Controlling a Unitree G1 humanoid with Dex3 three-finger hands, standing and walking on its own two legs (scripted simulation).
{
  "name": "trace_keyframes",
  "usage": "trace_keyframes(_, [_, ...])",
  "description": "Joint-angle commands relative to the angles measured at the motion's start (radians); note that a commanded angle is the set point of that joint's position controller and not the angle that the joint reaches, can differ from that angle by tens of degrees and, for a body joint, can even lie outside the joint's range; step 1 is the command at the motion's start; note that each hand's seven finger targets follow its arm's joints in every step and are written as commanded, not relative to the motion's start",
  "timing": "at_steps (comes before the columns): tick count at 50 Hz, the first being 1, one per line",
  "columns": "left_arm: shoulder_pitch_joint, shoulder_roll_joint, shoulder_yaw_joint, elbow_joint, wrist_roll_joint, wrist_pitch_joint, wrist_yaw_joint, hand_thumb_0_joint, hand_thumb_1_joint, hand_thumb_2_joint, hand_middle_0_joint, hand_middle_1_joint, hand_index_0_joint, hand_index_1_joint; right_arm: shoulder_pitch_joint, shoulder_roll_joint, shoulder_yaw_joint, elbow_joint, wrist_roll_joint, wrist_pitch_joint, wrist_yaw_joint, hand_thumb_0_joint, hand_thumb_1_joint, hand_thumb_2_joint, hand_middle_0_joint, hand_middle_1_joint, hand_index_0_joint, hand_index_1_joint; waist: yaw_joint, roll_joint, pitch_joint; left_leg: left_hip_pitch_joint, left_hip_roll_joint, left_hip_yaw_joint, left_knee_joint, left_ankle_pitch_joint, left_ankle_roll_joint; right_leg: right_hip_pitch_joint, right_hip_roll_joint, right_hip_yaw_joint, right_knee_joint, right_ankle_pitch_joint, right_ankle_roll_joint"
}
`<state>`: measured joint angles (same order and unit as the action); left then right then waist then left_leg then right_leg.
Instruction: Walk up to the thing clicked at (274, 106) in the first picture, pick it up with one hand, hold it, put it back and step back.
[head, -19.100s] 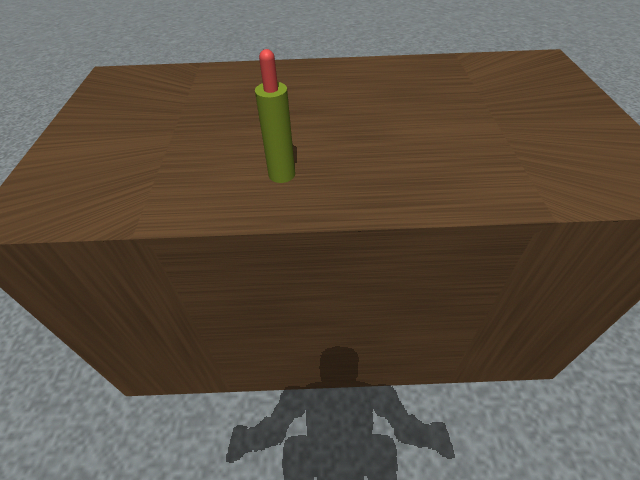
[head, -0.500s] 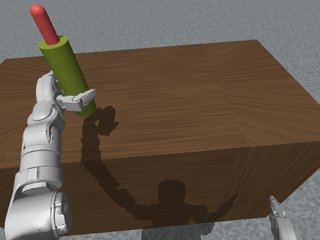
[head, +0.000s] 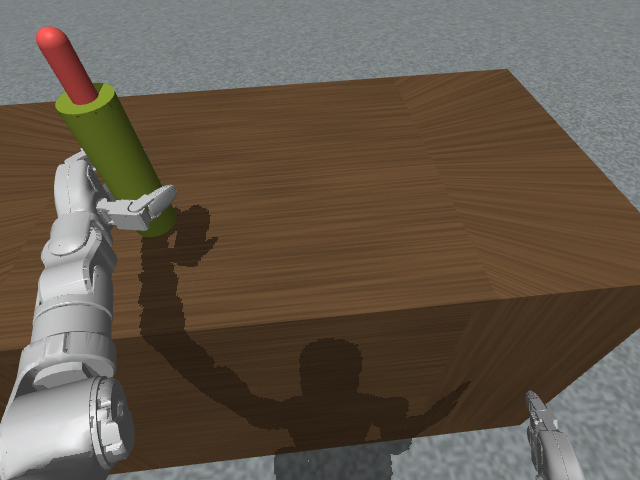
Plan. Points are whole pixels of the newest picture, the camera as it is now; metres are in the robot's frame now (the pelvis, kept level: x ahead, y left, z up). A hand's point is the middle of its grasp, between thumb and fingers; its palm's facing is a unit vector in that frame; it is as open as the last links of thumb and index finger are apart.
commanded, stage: crouch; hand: left
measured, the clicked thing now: (113, 147) +0.44 +0.22 +0.23
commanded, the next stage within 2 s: lower in 0.24 s
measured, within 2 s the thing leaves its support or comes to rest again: rests again in 1.50 s
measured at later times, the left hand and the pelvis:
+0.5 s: hand (143, 197) +0.46 +0.23 +0.13, palm faces +0.22 -0.98 +0.01, open 8.7 cm; pelvis -0.01 +0.00 -0.01, yaw +0 degrees
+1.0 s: hand (155, 219) +0.48 +0.24 +0.07, palm faces +0.20 -0.98 +0.02, open 8.7 cm; pelvis -0.01 +0.01 -0.03, yaw -1 degrees
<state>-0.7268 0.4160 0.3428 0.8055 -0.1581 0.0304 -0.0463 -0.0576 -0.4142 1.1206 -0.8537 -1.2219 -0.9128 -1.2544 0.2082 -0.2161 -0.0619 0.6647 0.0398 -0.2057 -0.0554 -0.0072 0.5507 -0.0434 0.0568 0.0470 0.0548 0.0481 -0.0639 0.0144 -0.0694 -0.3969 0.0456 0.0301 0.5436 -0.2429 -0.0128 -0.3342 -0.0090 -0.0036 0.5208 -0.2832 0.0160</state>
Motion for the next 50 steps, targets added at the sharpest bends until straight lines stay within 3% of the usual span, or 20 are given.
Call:
trace_keyframes(1, [-0.512,0.292,0.054,-0.232,-0.007,-0.106,-0.01,0.0,0.16,1.307,-1.32,-1.47,-1.368,-1.45,-0.094,-0.147,-0.052,-0.18,0.0,-0.036,-0.009,0.0,0.563,-0.045,0.05,0.05,0.05,0.05,-0.003,0.054,-0.393,0.279,-0.025,-0.007,0.001,0.373,0.036,0.038,0.015,-0.025,-0.047,0.384,-0.009])
trace_keyframes(5, [-0.529,0.305,0.06,-0.202,-0.009,-0.125,-0.017,0.0,0.141,1.316,-1.342,-1.489,-1.388,-1.471,-0.088,-0.171,-0.079,-0.196,0.0,-0.021,-0.011,0.0,0.556,-0.046,0.05,0.05,0.05,0.05,-0.019,0.046,-0.388,0.263,-0.028,-0.004,0.001,0.331,0.037,0.041,0.012,-0.021,-0.048,0.361,-0.006])
trace_keyframes(12, [-0.565,0.306,0.047,-0.183,-0.005,-0.156,-0.03,0.0,0.152,1.331,-1.349,-1.498,-1.393,-1.482,-0.063,-0.132,-0.046,-0.203,-0.002,-0.003,-0.002,0.0,0.558,-0.046,0.05,0.05,0.05,0.05,-0.026,0.079,-0.409,0.278,-0.018,-0.016,0.017,0.341,0.034,-0.003,0.019,-0.031,-0.033,0.346,-0.013])
trace_keyframes(18, [-0.602,0.333,0.05,-0.154,0.002,-0.182,-0.028,0.0,0.124,1.287,-1.366,-1.478,-1.393,-1.476,-0.082,-0.144,-0.05,-0.215,-0.002,0.009,-0.003,0.0,0.553,-0.047,0.049,0.05,0.05,0.05,-0.032,0.096,-0.393,0.221,-0.024,-0.01,0.02,0.228,0.033,-0.043,0.016,-0.022,-0.025,0.263,-0.015])
trace_keyframes(19, [-0.539,0.323,0.054,-0.02,0.005,-0.176,-0.028,0.0,0.136,1.264,-1.365,-1.468,-1.395,-1.462,-0.079,-0.158,-0.054,-0.235,-0.004,0.009,-0.005,0.0,0.552,-0.047,0.049,0.05,0.05,0.05,-0.054,0.053,-0.336,0.19,-0.018,-0.015,0.027,0.2,0.035,-0.075,0.02,-0.027,-0.026,0.23,-0.016])
trace_keyframes(20, [-0.585,0.3,0.028,-0.1,0.003,-0.191,-0.034,0.0,0.171,1.269,-1.358,-1.457,-1.389,-1.45,-0.043,-0.121,-0.034,-0.172,-0.005,0.015,0.002,0.0,0.557,-0.045,0.049,0.05,0.05,0.05,-0.035,0.092,-0.36,0.196,-0.015,-0.018,0.033,0.212,0.032,-0.089,0.022,-0.029,-0.013,0.237,-0.019])
trace_keyframes(22, [-0.542,0.321,0.052,-0.024,0.0,-0.206,-0.036,0.0,0.151,1.261,-1.369,-1.468,-1.403,-1.458,-0.078,-0.164,-0.06,-0.224,-0.009,0.008,0.0,0.0,0.555,-0.044,0.049,0.05,0.05,0.05,-0.053,0.054,-0.354,0.167,-0.009,-0.024,0.058,0.2,0.033,-0.118,0.027,-0.031,0.007,0.22,-0.018])
trace_keyframes(25, [-0.587,0.339,0.058,-0.035,-0.003,-0.237,-0.042,0.0,0.139,1.266,-1.385,-1.48,-1.418,-1.472,-0.075,-0.148,-0.041,-0.253,-0.012,0.015,0.004,0.0,0.549,-0.046,0.049,0.05,0.05,0.05,-0.05,0.072,-0.388,0.135,-0.012,-0.021,0.082,0.166,0.033,-0.12,0.024,-0.026,0.03,0.198,-0.016])
trace_keyframes(28, [-0.572,0.375,0.083,-0.033,-0.004,-0.26,-0.042,0.0,0.134,1.263,-1.38,-1.475,-1.41,-1.468,-0.054,-0.181,-0.058,-0.282,-0.016,0.02,0.0,0.0,0.544,-0.048,0.049,0.05,0.05,0.05,-0.063,0.059,-0.449,0.133,-0.007,-0.026,0.12,0.219,0.038,-0.118,0.025,-0.022,0.064,0.242,-0.012])
trace_keyframes(30, [-0.659,0.367,0.067,-0.138,-0.008,-0.284,-0.049,0.0,0.129,1.268,-1.375,-1.47,-1.4,-1.469,-0.062,-0.15,-0.031,-0.318,-0.015,0.021,0.005,0.0,0.542,-0.05,0.049,0.05,0.05,0.05,-0.056,0.136,-0.549,0.206,-0.003,-0.03,0.147,0.284,0.033,-0.142,0.027,-0.023,0.085,0.267,-0.017])
trace_keyframes(31, [-0.589,0.381,0.087,-0.029,-0.003,-0.276,-0.044,0.0,0.135,1.265,-1.386,-1.473,-1.408,-1.473,-0.049,-0.17,-0.044,-0.324,-0.018,0.024,0.0,0.0,0.537,-0.052,0.049,0.05,0.049,0.05,-0.066,0.091,-0.492,0.173,-0.001,-0.032,0.159,0.292,0.035,-0.153,0.03,-0.026,0.089,0.268,-0.015])
trace_keyframes(33, [-0.618,0.379,0.077,-0.09,-0.004,-0.294,-0.048,0.0,0.175,1.285,-1.39,-1.476,-1.409,-1.478,-0.039,-0.159,-0.038,-0.311,-0.017,0.03,0.006,0.0,0.54,-0.052,0.049,0.05,0.049,0.05,-0.048,0.12,-0.512,0.137,-0.006,-0.031,0.164,0.262,0.034,-0.145,0.027,-0.021,0.105,0.254,-0.018])
trace_keyframes(36, [-0.569,0.407,0.104,-0.035,0.004,-0.303,-0.045,0.0,0.194,1.295,-1.397,-1.483,-1.419,-1.484,-0.061,-0.181,-0.054,-0.356,-0.022,0.035,0.003,0.0,0.546,-0.05,0.049,0.05,0.049,0.05,-0.063,0.093,-0.483,0.072,-0.01,-0.026,0.192,0.233,0.041,-0.163,0.025,-0.013,0.12,0.25,-0.012])
trace_keyframes(37, [-0.589,0.376,0.075,-0.042,0.009,-0.308,-0.046,0.0,0.203,1.289,-1.4,-1.483,-1.424,-1.481,-0.03,-0.148,-0.035,-0.332,-0.023,0.04,0.008,0.0,0.546,-0.05,0.049,0.05,0.05,0.05,-0.067,0.106,-0.492,0.054,-0.011,-0.024,0.196,0.216,0.042,-0.163,0.024,-0.012,0.128,0.244,-0.012])
trace_keyframes(40, [-0.589,0.418,0.11,-0.052,0.011,-0.32,-0.043,0.0,0.222,1.292,-1.387,-1.481,-1.414,-1.475,-0.029,-0.19,-0.068,-0.383,-0.027,0.042,0.006,0.0,0.547,-0.049,0.049,0.05,0.05,0.05,-0.07,0.142,-0.496,0.082,-0.003,-0.03,0.21,0.214,0.033,-0.214,0.03,-0.019,0.145,0.211,-0.021])
trace_keyframes(41, [-0.579,0.383,0.094,-0.041,0.011,-0.319,-0.047,0.0,0.224,1.3,-1.403,-1.491,-1.427,-1.488,-0.012,-0.153,-0.034,-0.396,-0.026,0.043,0.011,0.0,0.543,-0.05,0.049,0.05,0.05,0.05,-0.07,0.139,-0.497,0.087,0.001,-0.035,0.214,0.227,0.032,-0.218,0.033,-0.023,0.151,0.211,-0.023])
trace_keyframes(46, [-0.564,0.358,0.072,-0.041,0.006,-0.323,-0.067,0.0,0.203,1.301,-1.394,-1.482,-1.414,-1.484,0.038,-0.15,-0.04,-0.377,-0.027,0.051,0.017,0.0,0.541,-0.051,0.049,0.05,0.05,0.05,-0.078,0.162,-0.507,0.075,0.003,-0.036,0.241,0.257,0.032,-0.259,0.035,-0.023,0.177,0.225,-0.023])
trace_keyframes(47, [-0.566,0.406,0.112,-0.038,0.009,-0.323,-0.061,0.0,0.198,1.305,-1.403,-1.489,-1.422,-1.492,0.011,-0.169,-0.046,-0.419,-0.031,0.05,0.016,0.0,0.544,-0.051,0.049,0.05,0.049,0.05,-0.07,0.161,-0.517,0.074,0.005,-0.04,0.243,0.256,0.028,-0.266,0.035,-0.024,0.18,0.213,-0.025])
trace_keyframes(48, [-0.572,0.352,0.075,-0.05,0.007,-0.324,-0.063,0.0,0.187,1.285,-1.394,-1.47,-1.411,-1.474,0.009,-0.159,-0.043,-0.431,-0.029,0.051,0.018,0.0,0.544,-0.051,0.049,0.05,0.049,0.05,-0.076,0.165,-0.519,0.089,0.007,-0.042,0.243,0.255,0.027,-0.274,0.038,-0.026,0.183,0.206,-0.026])
trace_keyframes(50, [-0.57,0.4,0.107,-0.042,0.013,-0.327,-0.056,0.0,0.209,1.296,-1.381,-1.472,-1.401,-1.474,0.044,-0.186,-0.069,-0.394,-0.035,0.056,0.013,0.0,0.547,-0.05,0.049,0.05,0.05,0.05,-0.075,0.171,-0.486,0.07,0.009,-0.043,0.246,0.222,0.023,-0.305,0.039,-0.029,0.186,0.174,-0.028])
